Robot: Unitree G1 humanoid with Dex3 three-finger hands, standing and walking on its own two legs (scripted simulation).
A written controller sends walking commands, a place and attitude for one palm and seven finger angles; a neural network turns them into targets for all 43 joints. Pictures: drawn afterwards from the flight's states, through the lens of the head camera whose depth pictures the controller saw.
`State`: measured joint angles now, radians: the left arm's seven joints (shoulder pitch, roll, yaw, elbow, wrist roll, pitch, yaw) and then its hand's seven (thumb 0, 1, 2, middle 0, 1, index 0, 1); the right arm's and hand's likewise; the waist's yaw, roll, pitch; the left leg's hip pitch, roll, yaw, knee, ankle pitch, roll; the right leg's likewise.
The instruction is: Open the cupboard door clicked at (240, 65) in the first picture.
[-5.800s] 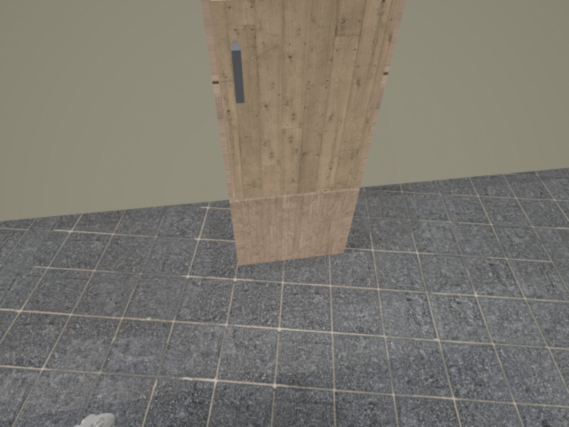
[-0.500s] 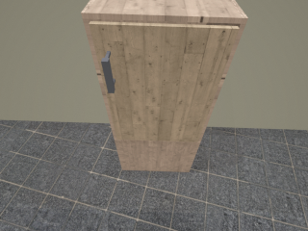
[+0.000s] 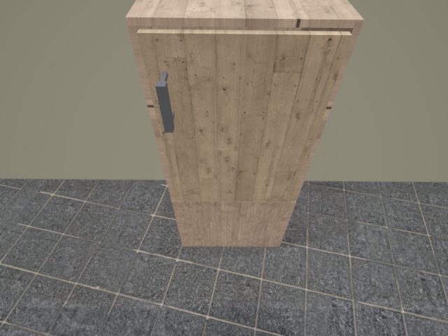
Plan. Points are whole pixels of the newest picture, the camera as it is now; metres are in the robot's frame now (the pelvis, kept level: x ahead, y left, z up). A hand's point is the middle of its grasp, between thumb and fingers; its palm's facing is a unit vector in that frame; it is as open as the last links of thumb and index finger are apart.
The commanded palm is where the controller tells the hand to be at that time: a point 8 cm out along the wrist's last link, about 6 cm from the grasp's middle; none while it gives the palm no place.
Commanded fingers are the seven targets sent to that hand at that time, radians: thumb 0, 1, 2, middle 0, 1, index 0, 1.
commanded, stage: shuffle to correct the standing spot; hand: left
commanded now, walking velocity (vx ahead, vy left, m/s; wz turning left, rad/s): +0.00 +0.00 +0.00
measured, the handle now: (167, 102) +0.57 +0.17 +0.10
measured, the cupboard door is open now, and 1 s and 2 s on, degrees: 0 0 0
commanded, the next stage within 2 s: come to a stop and stand still in 0.22 s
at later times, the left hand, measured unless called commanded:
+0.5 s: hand out of the picture +0.03 +0.11 -0.18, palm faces +0.05 -0.98 -0.17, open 7.4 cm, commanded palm none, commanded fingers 0.00 0.90 0.90 -0.20 -0.30 -0.20 -0.30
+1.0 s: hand out of the picture +0.09 +0.18 -0.18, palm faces +0.00 -0.96 -0.27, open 7.4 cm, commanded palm none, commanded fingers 0.00 0.90 0.90 -0.20 -0.30 -0.20 -0.30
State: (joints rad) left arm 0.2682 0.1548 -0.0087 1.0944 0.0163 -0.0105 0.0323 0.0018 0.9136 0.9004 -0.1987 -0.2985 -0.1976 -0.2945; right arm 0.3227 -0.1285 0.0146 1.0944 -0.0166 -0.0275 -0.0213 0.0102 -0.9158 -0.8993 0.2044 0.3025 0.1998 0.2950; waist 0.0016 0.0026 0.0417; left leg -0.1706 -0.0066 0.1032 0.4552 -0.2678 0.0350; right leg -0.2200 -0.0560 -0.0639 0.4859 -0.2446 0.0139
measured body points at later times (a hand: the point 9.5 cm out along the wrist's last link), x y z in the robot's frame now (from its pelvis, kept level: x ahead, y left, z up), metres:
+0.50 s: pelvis +0.06 -0.05 -0.01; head +0.10 -0.05 +0.44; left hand +0.03 +0.16 -0.17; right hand +0.06 -0.27 -0.17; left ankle +0.01 +0.08 -0.72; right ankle +0.01 -0.13 -0.74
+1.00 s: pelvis +0.03 -0.01 -0.02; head +0.05 -0.01 +0.43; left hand +0.09 +0.23 -0.16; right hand +0.13 -0.25 -0.16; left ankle +0.05 +0.07 -0.74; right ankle +0.01 -0.13 -0.74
